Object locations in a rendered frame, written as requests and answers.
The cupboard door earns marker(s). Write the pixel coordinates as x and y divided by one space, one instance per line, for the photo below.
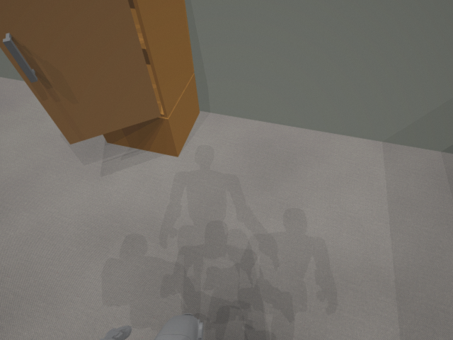
92 74

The robot left hand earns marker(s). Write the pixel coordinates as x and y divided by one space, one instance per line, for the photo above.
120 333

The robot left thigh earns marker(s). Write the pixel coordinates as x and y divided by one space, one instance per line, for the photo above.
181 327

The handle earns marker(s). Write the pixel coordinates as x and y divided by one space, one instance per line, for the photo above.
30 73

